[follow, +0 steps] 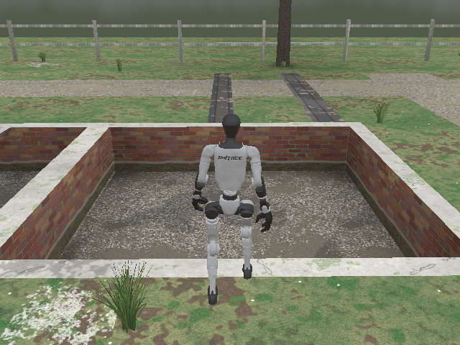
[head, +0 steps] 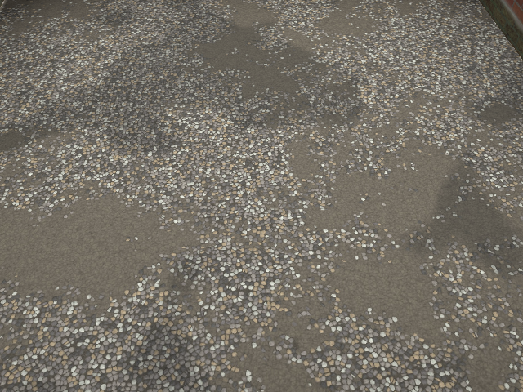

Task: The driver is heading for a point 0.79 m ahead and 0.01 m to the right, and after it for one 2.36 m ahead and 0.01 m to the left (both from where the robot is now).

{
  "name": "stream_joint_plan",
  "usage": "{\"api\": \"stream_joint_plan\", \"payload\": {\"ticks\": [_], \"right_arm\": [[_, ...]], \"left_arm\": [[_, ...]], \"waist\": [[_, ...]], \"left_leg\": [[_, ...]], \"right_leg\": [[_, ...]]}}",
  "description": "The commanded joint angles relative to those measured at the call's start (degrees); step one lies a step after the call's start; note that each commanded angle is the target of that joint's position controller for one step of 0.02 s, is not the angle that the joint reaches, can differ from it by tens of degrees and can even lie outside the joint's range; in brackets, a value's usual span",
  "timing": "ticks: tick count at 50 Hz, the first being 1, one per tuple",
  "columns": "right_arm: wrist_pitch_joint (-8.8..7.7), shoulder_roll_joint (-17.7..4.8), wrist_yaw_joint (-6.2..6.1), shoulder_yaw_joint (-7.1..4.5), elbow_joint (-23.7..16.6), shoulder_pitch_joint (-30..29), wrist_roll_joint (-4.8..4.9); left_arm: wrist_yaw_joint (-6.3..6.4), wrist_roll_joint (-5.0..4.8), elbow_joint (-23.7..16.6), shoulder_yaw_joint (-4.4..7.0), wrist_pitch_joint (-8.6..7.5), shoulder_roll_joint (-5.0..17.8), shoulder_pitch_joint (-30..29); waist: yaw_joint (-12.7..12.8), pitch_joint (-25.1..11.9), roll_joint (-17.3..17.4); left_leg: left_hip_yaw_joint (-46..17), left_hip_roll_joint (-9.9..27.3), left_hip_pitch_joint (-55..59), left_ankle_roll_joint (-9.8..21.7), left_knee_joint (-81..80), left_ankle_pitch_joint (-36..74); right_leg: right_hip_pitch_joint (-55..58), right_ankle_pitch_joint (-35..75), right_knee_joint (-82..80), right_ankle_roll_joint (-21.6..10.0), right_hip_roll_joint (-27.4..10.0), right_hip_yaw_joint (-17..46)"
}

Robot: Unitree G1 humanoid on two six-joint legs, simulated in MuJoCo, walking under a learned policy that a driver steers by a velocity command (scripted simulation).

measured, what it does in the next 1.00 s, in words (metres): walks ahead: right foot, then left foot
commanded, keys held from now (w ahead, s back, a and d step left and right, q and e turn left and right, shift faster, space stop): w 1.00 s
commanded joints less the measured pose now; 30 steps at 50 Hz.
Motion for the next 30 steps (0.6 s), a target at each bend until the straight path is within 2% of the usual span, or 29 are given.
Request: {"api": "stream_joint_plan", "payload": {"ticks": [1,2,3,4,5,6,7,8,9,11,14,15,16,17,18,19,20,22,23,24,25,26,27,28,30], "right_arm": [[0.82,-9.12,-0.77,-2.11,-1.08,1.72,0.94],[1.06,-9.02,-0.96,-1.59,-1.57,-0.3,-0.2],[0.55,-3.96,-0.98,-0.31,-1.67,5.91,-0.6],[0.06,-2.97,-0.6,0.17,-1.72,7.13,0.51],[-0.03,-6.85,-0.74,-1.14,-2.85,3.16,1.62],[0.35,-7.22,-1.26,-1.22,-4.09,-1.7,1.73],[0.86,-6.5,-1.87,-1.17,-4.44,-2.99,0.61],[1.46,-5.86,-2.27,-1.22,-4.66,-2.17,-0.3],[2.0,-5.26,-2.3,-1.17,-4.47,-0.57,-0.44],[2.66,-5.64,-2.54,-1.38,-4.45,-0.17,0.01],[2.63,-6.48,-3.01,-1.07,-6.8,-5.67,0.0],[2.68,-5.22,-2.91,-0.56,-7.65,-6.86,-0.78],[2.29,-6.43,-3.24,-0.43,-8.99,-10.29,-2.54],[2.42,-3.6,-2.29,0.85,-9.76,-10.95,-3.92],[2.72,-2.85,-1.75,1.31,-9.67,-10.75,-3.98],[3.3,-2.39,-1.26,1.72,-8.08,-6.88,-4.23],[3.88,-2.51,-0.98,2.13,-8.31,-6.05,-3.96],[4.41,-2.34,-0.83,3.4,-10.35,-8.38,-4.34],[4.28,-2.14,-0.71,4.0,-10.9,-8.37,-4.88],[4.05,-3.53,-0.61,4.16,-11.54,-8.54,-5.18],[3.8,-6.18,-0.41,4.18,-12.41,-10.11,-5.2],[3.57,-8.15,0.02,4.01,-12.75,-12.34,-4.15],[3.49,-8.55,0.48,3.85,-13.02,-13.78,-3.06],[3.57,-7.95,0.74,4.14,-13.42,-15.0,-2.79],[3.64,-6.73,1.11,4.88,-14.44,-16.46,-3.16]], "left_arm": [[-0.55,0.13,-2.36,2.02,-1.57,6.85,4.51],[-0.09,2.03,-0.26,3.06,-1.45,10.15,13.49],[-0.26,2.54,0.95,3.77,-1.11,13.06,21.51],[-1.21,0.78,2.06,3.47,-0.38,11.96,23.85],[-1.03,-0.1,0.45,2.54,0.12,8.75,19.37],[-0.74,0.71,-0.76,1.96,0.58,7.23,14.7],[-0.81,1.68,-1.56,1.37,0.62,6.07,10.85],[-0.68,2.28,-2.49,0.97,0.28,5.21,6.99],[-0.63,2.66,-2.94,0.68,-0.07,4.52,4.96],[-0.46,2.31,-2.14,0.57,-0.79,4.36,6.19],[0.59,1.78,-1.17,1.08,-1.37,6.32,8.15],[0.56,1.6,-1.69,1.24,-1.1,7.24,8.38],[1.72,1.98,-1.94,0.74,-0.76,6.65,4.92],[2.13,3.18,-1.41,0.23,0.01,5.56,4.97],[2.26,3.16,-0.64,0.43,0.74,6.48,5.67],[1.94,4.38,-0.12,-0.26,1.44,5.36,5.52],[1.59,3.86,-0.31,-0.72,1.93,4.59,4.83],[1.14,2.37,-0.5,-1.66,2.82,3.0,3.08],[1.16,2.02,-0.52,-2.17,3.29,2.32,2.04],[1.43,2.03,-0.31,-2.46,3.67,2.1,3.14],[1.76,2.33,-0.32,-2.16,3.67,3.22,5.68],[1.8,2.58,-0.78,-1.94,3.74,4.09,8.73],[1.81,2.95,-1.4,-2.53,4.14,4.04,7.71],[1.93,3.26,-2.63,-2.91,4.39,4.18,5.31],[1.8,4.04,-4.54,-4.02,4.81,2.94,3.2]], "waist": [[4.67,1.85,6.65],[7.92,-2.85,3.06],[8.52,-13.3,-8.48],[8.87,-18.8,-18.48],[8.4,-10.6,-12.63],[7.36,-4.78,-7.6],[5.73,-1.81,-3.29],[3.52,-1.34,-4.07],[2.08,-1.59,-4.79],[1.62,-1.53,-4.12],[2.31,0.69,-3.55],[2.26,0.88,-4.04],[1.69,2.09,-3.27],[1.58,-0.22,-3.04],[1.97,-1.31,-3.84],[1.02,-4.9,-3.93],[0.76,-4.35,-4.04],[1.07,-1.91,-3.47],[0.44,-1.23,-3.02],[1.03,-0.59,-0.86],[3.96,1.04,3.24],[6.62,1.07,8.22],[5.92,1.95,11.8],[5.42,3.21,11.88],[5.45,2.6,9.14]], "left_leg": [[-9.67,14.15,-2.78,8.19,-1.09,30.41],[-5.72,7.68,-6.56,5.14,13.92,32.26],[-2.58,-0.79,-21.47,1.13,38.84,11.77],[-9.72,-5.22,-31.0,1.45,50.64,-13.09],[-12.54,-2.31,-37.1,2.13,54.65,-10.36],[-10.29,-0.5,-37.93,2.22,54.93,-6.3],[-9.65,0.89,-35.49,1.82,52.78,-2.7],[-10.13,2.8,-31.48,1.09,49.4,0.92],[-9.89,3.88,-28.02,0.37,46.91,2.51],[-9.87,4.89,-27.43,-0.22,42.02,3.87],[-11.29,6.63,-31.63,-0.2,30.83,9.29],[-10.37,6.7,-31.39,-0.31,28.51,10.0],[-11.81,7.54,-25.56,0.02,19.97,14.36],[-8.6,6.54,-19.71,-0.63,14.41,16.57],[-6.7,5.47,-16.91,-1.28,12.9,17.09],[-5.44,4.91,-9.52,-2.11,17.33,18.64],[-4.89,4.47,-8.7,-2.43,17.16,16.51],[-4.96,5.05,-7.77,-2.06,11.22,12.51],[-4.6,5.19,-5.44,-1.34,6.77,14.13],[-5.61,5.81,-3.95,-0.37,2.71,21.2],[-6.93,6.01,-3.92,1.08,1.64,30.19],[-7.68,5.39,-4.85,2.79,2.63,28.35],[-9.96,5.07,-8.28,3.35,-1.58,19.4],[-11.76,5.16,-9.72,3.54,-4.79,15.02],[-12.85,4.96,-8.47,4.04,-6.3,15.02]], "right_leg": [[9.81,-1.69,-4.29,-2.72,1.86,-1.97],[22.38,14.32,-3.6,-4.2,-0.72,1.79],[42.08,13.63,-4.07,-11.46,-11.92,17.99],[44.61,-9.52,-15.23,-15.09,-17.08,35.14],[38.18,-23.06,-18.56,-12.18,-16.29,34.14],[30.7,-24.01,-19.61,-10.15,-15.48,28.77],[23.69,-20.39,-20.44,-9.28,-13.92,24.13],[18.69,-16.3,-20.68,-8.21,-11.95,19.99],[16.06,-14.58,-21.2,-7.76,-10.16,17.45],[16.78,-15.38,-22.67,-8.64,-9.19,16.36],[20.86,-16.21,-24.13,-8.92,-9.98,16.94],[21.14,-15.91,-24.37,-8.76,-9.69,15.41],[16.15,-3.53,-24.45,-7.15,-6.92,8.29],[16.47,6.09,-23.19,-6.52,-5.01,4.55],[17.61,11.67,-21.93,-6.7,-4.76,3.1],[16.06,19.07,-19.06,-7.51,-4.62,1.4],[16.0,19.73,-18.6,-8.01,-4.5,0.69],[17.05,12.34,-17.62,-7.8,-5.13,2.26],[17.26,7.9,-16.34,-6.88,-4.74,2.97],[18.01,2.5,-14.56,-5.38,-2.88,3.19],[17.75,-1.25,-11.48,-4.2,0.69,2.75],[17.06,-6.76,-11.52,-3.02,3.5,1.6],[18.25,-13.88,-11.25,-1.61,4.55,-1.05],[18.46,-15.89,-10.38,-0.69,4.68,-2.18],[19.46,-14.09,-10.14,0.06,4.43,-2.4]]}}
